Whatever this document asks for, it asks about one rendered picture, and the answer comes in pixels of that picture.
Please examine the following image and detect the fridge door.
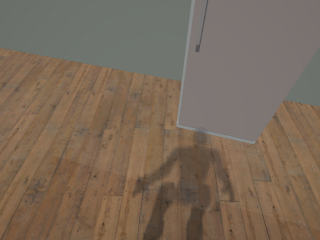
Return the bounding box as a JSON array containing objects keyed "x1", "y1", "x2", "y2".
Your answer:
[{"x1": 178, "y1": 0, "x2": 320, "y2": 142}]

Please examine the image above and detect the handle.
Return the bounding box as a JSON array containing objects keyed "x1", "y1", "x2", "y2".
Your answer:
[{"x1": 195, "y1": 0, "x2": 207, "y2": 45}]

